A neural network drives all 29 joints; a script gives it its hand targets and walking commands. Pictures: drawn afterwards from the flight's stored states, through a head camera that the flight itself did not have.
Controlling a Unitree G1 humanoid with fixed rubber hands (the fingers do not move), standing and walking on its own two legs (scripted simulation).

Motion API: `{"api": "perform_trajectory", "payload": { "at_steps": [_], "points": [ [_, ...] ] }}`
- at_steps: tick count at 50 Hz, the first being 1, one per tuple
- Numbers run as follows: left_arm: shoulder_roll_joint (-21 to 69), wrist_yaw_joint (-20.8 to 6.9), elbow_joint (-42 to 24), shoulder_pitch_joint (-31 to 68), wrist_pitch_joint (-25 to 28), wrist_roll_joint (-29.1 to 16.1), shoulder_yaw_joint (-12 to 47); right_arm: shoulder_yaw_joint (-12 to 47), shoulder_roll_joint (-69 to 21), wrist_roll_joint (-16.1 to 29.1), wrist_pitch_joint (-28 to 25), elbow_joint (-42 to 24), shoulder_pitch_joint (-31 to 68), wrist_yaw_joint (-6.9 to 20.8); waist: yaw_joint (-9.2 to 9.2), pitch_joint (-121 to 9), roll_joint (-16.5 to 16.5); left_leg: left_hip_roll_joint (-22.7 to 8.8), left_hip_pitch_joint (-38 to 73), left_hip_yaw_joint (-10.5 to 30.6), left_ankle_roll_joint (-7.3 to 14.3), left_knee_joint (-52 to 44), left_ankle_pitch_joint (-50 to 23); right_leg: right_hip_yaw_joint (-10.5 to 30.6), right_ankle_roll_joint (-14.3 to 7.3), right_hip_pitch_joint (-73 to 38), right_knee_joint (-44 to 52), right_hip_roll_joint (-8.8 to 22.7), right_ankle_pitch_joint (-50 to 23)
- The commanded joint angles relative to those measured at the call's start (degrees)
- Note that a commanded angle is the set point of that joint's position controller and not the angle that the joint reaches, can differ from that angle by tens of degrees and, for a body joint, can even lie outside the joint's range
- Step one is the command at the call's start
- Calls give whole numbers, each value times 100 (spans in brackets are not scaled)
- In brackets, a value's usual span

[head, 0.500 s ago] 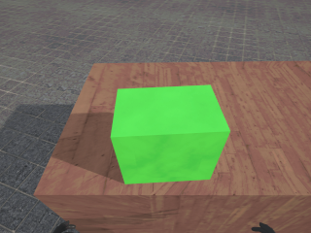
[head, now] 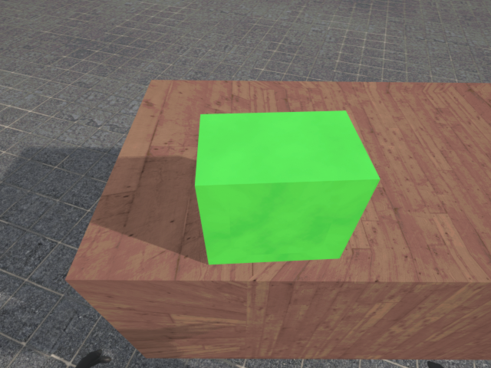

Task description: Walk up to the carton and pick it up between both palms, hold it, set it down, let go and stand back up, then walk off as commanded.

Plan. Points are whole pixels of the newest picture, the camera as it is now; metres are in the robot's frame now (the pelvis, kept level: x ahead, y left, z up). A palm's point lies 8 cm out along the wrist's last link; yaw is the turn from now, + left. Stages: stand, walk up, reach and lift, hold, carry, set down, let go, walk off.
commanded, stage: walk off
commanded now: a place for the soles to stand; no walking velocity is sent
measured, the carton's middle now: (274, 190) +0.45 -0.02 +0.03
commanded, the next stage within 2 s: stand in 1.74 s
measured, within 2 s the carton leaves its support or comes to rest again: neither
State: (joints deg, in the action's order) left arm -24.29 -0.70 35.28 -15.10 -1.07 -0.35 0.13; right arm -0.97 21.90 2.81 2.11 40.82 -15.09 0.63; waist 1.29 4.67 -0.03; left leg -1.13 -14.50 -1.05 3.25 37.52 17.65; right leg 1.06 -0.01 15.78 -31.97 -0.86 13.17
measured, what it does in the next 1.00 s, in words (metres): walks backwards: right foot, then left foot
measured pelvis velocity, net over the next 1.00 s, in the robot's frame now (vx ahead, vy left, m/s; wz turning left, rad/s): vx -0.31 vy -0.01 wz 0.08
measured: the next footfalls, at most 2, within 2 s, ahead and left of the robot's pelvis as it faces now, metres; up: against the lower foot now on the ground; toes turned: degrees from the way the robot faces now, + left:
right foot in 0.44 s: -0.08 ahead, -0.10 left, +0.00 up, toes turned +6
left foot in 0.90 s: -0.25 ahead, +0.07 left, +0.00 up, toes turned -1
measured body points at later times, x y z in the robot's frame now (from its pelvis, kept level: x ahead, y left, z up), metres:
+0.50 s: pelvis -0.16 -0.03 -0.02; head -0.11 -0.04 +0.42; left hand -0.06 +0.29 -0.11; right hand -0.02 -0.32 -0.14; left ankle -0.01 +0.10 -0.71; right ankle -0.12 -0.11 -0.73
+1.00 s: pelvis -0.31 -0.01 -0.01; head -0.28 +0.01 +0.44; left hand -0.19 +0.30 -0.11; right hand -0.26 -0.33 -0.10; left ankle -0.29 +0.07 -0.73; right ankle -0.21 -0.13 -0.67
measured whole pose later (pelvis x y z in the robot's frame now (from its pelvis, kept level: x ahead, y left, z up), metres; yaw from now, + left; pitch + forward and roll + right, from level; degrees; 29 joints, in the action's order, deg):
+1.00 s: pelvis -0.31 -0.01 -0.01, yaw +5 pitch -8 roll -2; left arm -22.5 0.3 35.8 -10.7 -4.7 -0.4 -1.7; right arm -2.0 23.0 2.7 4.2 40.8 -22.3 -0.4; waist -0.9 12.1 -0.5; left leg 3.9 -13.6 3.2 4.2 41.1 20.0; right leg 6.5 -1.8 27.9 -59.1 -7.6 22.5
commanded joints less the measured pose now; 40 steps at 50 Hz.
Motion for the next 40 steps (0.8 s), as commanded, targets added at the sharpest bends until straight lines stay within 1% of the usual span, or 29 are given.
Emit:
{"api": "perform_trajectory", "payload": {
  "at_steps": [1,2,3,4,5,6,8,9,10,11,15,17,18,19,21,22,23,24,25,26,28,29,31,32,33,35,36,37,40],
  "points": [
    [-737,138,47,90,-170,114,-563,-740,1677,-557,-147,-425,-43,-124,-222,-138,1053,-1803,-1,2517,952,-1604,-3660,295,-130,1097,-3022,-426,2177],
    [-769,174,22,25,-226,100,-522,-732,1723,-538,-163,-429,-89,-124,-201,-181,844,-1750,-277,2448,933,-1661,-3352,556,-163,1030,-3381,-459,2158],
    [-832,171,68,-105,-214,65,-560,-700,1743,-564,-155,-522,90,-118,-189,-94,954,-1849,-711,2393,1087,-1842,-2491,722,-223,803,-3604,-491,2097],
    [-928,170,128,-154,-216,60,-573,-671,1728,-535,-144,-628,357,-149,-165,105,968,-1671,-941,2094,1111,-1857,-2093,801,-225,833,-3871,-570,1925],
    [-915,174,140,-71,-265,13,-561,-642,1637,-575,-144,-736,458,-170,-111,130,795,-1428,-963,1820,1010,-1734,-2010,916,-249,831,-3955,-627,1761],
    [-916,157,120,-191,-277,-13,-567,-624,1634,-563,-140,-783,582,-177,-87,144,911,-1303,-854,1685,943,-1710,-1695,971,-201,872,-4133,-721,1653],
    [-1023,134,150,-89,-247,18,-629,-642,1518,-553,-109,-848,476,-204,-173,188,747,-1191,-566,1545,871,-1698,-880,848,-150,1014,-4083,-687,1491],
    [-988,132,137,-102,-235,21,-602,-630,1474,-512,-99,-857,379,-198,-274,19,633,-1249,-85,1725,887,-1493,-1406,924,-129,1150,-3930,-677,1569],
    [-950,144,81,-77,-225,-14,-595,-629,1477,-508,-114,-858,279,-201,-295,-7,797,-1254,53,1684,963,-1372,-1635,851,-105,1174,-3605,-554,1727],
    [-971,132,101,-19,-194,16,-597,-628,1439,-467,-93,-808,176,-179,-376,-213,811,-1112,406,1676,817,-1324,-1840,850,-78,1287,-3416,-645,1731],
    [-889,138,127,-187,-143,17,-655,-658,1432,-481,-47,-688,-103,-220,-426,-812,724,-1332,1102,1754,948,-967,-2854,726,-93,953,-1969,-333,1896],
    [-884,113,197,-405,-157,49,-622,-720,1527,-479,-2,-656,90,-190,-354,-1043,1012,-1361,995,1679,983,-953,-2777,540,-136,667,-1803,-289,1842],
    [-931,108,234,-511,-147,84,-664,-698,1585,-428,13,-595,322,-196,-256,-1048,924,-1423,654,1591,999,-996,-2322,435,-166,432,-1777,-232,1855],
    [-906,107,263,-695,-159,113,-634,-705,1624,-433,24,-658,634,-175,-120,-981,1135,-1530,254,1633,1006,-1041,-2197,324,-193,154,-1576,-165,1754],
    [-1006,42,476,-1150,-125,180,-743,-723,1664,-434,87,-630,928,-212,155,-1067,840,-1180,-798,1302,499,-823,-381,447,-404,-939,-446,-19,966],
    [-1048,47,473,-1303,-113,209,-805,-651,1460,-452,102,-652,1025,-206,289,-788,533,-779,-1180,1109,215,-95,266,1108,-639,-939,253,208,1186],
    [-1345,65,284,-770,-84,281,-830,-562,1157,-408,142,-486,739,-194,196,-314,-1092,475,-1906,274,-140,1475,1418,2726,-1009,-266,1501,1176,1228],
    [-1767,92,28,-216,-80,354,-905,-541,1135,-416,198,-430,743,-268,185,101,-1387,968,-1770,667,-278,2682,1787,3738,-1074,1148,2021,1874,1817],
    [-1773,117,-23,219,-122,366,-950,-658,1416,-433,222,-280,592,-295,68,397,-1003,946,-1254,1297,-210,3178,1578,3751,-1086,2018,2129,1803,2647],
    [-1723,161,-105,348,-101,367,-894,-652,1414,-393,248,-227,574,-267,78,736,-875,992,-1206,1460,-143,3525,1222,3563,-1047,2384,2250,1656,2969],
    [-1426,191,-158,960,-14,298,-870,-634,1370,-361,264,-43,-126,-227,-337,732,-632,1284,-1526,1700,-133,3998,537,2590,-565,2022,1836,1002,2689],
    [-1407,155,-236,986,12,260,-919,-625,1408,-351,243,-69,-518,-218,-401,442,-744,1264,-1746,1621,-181,3818,413,2222,-326,1241,1751,898,2502],
    [-1187,148,-391,805,-16,257,-928,-616,1499,-317,191,-158,-603,-227,-233,-76,-672,1220,-1546,1327,-368,3793,628,2024,-643,474,1619,933,1917],
    [-1160,123,-310,665,3,297,-930,-606,1450,-345,165,-133,-524,-220,-102,-226,-847,1133,-1724,1245,-455,3417,750,2133,-828,-102,1511,1001,1919],
    [-1118,119,-256,539,-12,261,-967,-592,1371,-365,152,-155,-608,-219,-91,-381,-582,1060,-1735,1113,-463,3165,815,2143,-821,-376,1494,1048,1930],
    [-942,103,-221,534,-97,232,-926,-580,1332,-304,113,-85,-638,-220,11,-481,-915,881,-1312,813,-472,2289,1052,1690,-863,-409,1361,906,1470],
    [-1016,102,-188,430,-108,248,-926,-608,1260,-339,76,-219,-560,-213,113,-424,-878,840,-1250,806,-435,2018,1111,1699,-868,-458,1370,935,1419],
    [-1043,83,-260,370,-162,227,-941,-602,1330,-317,79,-212,-616,-212,156,-417,-1159,826,-993,574,-367,1778,1250,1727,-826,-278,1538,993,1769],
    [-1100,72,-158,635,-254,240,-906,-669,1302,-344,50,-90,-1196,-169,11,-481,-1239,547,-523,386,-215,652,1388,1734,-875,-248,1564,1216,1604]
  ]
}}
